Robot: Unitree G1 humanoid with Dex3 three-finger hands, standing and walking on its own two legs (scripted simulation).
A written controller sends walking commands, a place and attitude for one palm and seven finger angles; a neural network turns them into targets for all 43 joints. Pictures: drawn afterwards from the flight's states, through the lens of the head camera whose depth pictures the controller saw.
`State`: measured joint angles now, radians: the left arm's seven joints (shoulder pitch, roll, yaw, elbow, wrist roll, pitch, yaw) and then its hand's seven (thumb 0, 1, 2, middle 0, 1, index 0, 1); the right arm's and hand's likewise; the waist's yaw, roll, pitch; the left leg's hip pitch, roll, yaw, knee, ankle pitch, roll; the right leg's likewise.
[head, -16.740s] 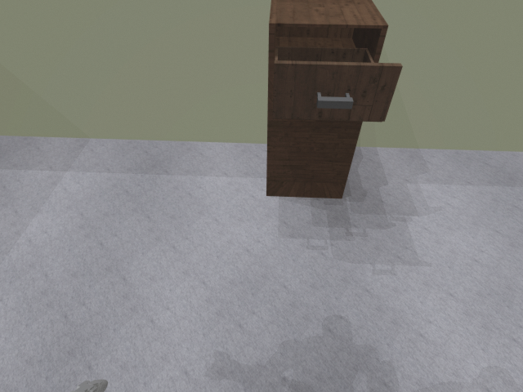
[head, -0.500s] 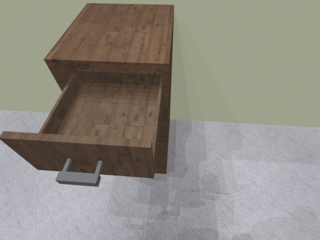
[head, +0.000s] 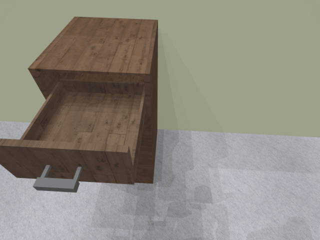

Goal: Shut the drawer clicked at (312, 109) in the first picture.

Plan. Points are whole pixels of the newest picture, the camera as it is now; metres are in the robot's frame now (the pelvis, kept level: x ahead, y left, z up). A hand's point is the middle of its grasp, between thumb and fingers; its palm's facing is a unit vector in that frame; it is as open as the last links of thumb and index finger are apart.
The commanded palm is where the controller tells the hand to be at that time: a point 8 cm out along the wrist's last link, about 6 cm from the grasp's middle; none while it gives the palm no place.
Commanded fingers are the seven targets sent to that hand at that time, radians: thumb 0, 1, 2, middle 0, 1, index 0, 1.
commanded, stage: come to a stop and stand still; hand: left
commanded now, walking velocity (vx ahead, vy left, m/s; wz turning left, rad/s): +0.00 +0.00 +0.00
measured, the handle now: (60, 177) +0.27 +0.28 +0.00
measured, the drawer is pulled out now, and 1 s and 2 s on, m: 0.30 0.30 0.28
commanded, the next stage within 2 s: look again from close up in 0.68 s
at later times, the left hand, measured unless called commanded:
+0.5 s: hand out of the picture -0.01 +0.14 -0.18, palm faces +0.07 -0.99 -0.16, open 7.3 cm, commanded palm none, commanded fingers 0.00 0.90 0.90 -0.20 -0.30 -0.20 -0.30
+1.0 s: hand out of the picture +0.02 +0.19 -0.18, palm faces +0.00 -0.98 -0.20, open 7.3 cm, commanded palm none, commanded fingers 0.00 0.90 0.90 -0.20 -0.30 -0.20 -0.30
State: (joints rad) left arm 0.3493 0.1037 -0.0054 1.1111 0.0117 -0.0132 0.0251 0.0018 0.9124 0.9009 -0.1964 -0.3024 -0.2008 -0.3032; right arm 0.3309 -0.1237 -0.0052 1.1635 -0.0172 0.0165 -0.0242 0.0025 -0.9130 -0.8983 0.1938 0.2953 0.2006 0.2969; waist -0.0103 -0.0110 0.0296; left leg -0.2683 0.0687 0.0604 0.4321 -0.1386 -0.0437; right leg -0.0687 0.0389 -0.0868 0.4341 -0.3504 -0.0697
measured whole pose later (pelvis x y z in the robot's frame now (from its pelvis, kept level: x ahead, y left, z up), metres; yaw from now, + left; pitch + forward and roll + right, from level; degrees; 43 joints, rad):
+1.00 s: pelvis +0.04 +0.02 +0.00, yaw -2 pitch -2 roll -1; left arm 0.38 0.14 0.00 1.05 0.01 -0.02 0.06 0.00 0.91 0.90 -0.20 -0.30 -0.20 -0.30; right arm 0.30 -0.16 -0.01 1.01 -0.02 -0.04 -0.04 0.00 -0.93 -0.90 0.20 0.30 0.20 0.30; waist -0.03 0.01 0.03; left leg -0.25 0.00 0.08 0.56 -0.28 0.06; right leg -0.20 0.03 -0.05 0.80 -0.44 -0.03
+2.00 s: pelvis +0.02 -0.02 -0.08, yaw +3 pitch +10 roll -2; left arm 0.64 0.27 0.28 -0.07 -0.35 -0.44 -0.49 0.01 0.90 0.90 -0.63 -0.77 -0.63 -0.77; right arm 0.11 -0.19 -0.01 0.54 0.06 -0.26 -0.05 0.01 -0.91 -0.90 0.20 0.30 0.21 0.30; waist 0.06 0.04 -0.15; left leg -0.80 0.03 -0.06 1.11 -0.49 -0.02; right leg -0.71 0.04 -0.15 1.05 -0.53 -0.07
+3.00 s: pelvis +0.02 +0.02 -0.03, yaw +2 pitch +2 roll -3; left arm 0.78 0.32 0.28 -0.48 -0.34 -0.12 -0.32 0.01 0.90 0.90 -1.39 -1.60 -1.40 -1.60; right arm 0.24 -0.20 0.06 0.54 0.09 -0.37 -0.06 0.01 -0.90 -0.90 0.20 0.30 0.21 0.30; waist 0.06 0.06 -0.13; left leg -0.49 0.00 -0.01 0.85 -0.39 0.04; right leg -0.40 0.02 -0.08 0.77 -0.41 -0.01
